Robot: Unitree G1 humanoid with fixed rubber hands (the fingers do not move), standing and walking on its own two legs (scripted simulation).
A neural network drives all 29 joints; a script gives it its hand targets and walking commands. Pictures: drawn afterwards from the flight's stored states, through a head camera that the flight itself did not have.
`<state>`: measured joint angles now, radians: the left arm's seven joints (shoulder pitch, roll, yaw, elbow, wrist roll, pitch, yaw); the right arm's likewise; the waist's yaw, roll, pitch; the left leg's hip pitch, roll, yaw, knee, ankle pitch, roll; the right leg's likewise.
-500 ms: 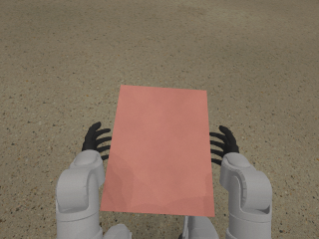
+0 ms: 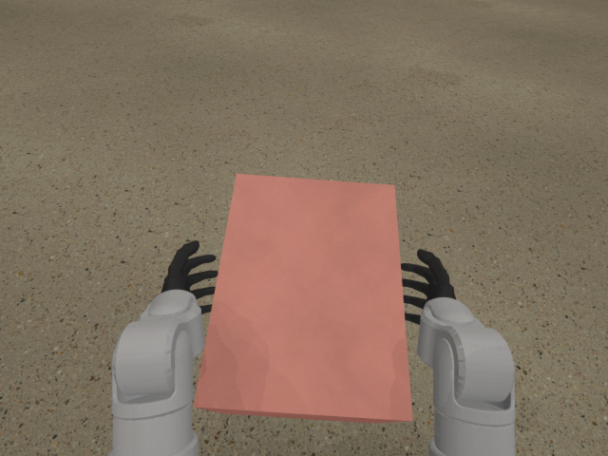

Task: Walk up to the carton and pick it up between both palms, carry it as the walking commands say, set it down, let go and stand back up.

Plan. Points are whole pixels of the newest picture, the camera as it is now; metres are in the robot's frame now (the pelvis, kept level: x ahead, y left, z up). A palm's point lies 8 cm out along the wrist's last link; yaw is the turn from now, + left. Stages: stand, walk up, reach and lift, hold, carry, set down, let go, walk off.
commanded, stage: carry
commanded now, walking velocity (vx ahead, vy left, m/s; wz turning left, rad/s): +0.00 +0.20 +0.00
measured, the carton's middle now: (306, 301) +0.32 +0.00 +0.02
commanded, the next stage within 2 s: none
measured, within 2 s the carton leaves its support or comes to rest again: neither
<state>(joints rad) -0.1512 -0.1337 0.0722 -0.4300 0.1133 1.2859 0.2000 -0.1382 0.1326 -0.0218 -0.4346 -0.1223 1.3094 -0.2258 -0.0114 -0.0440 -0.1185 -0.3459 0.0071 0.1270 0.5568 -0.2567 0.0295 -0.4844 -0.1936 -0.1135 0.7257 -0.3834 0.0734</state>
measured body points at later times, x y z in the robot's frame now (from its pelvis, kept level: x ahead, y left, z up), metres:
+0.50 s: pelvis -0.05 +0.14 +0.00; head -0.05 +0.15 +0.45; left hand +0.22 +0.29 +0.09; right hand +0.22 -0.01 +0.10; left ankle -0.03 +0.25 -0.73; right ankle -0.04 -0.05 -0.72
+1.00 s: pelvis -0.07 +0.30 +0.00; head -0.07 +0.31 +0.45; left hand +0.21 +0.45 +0.09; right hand +0.19 +0.14 +0.10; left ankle -0.03 +0.41 -0.73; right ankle -0.10 +0.11 -0.73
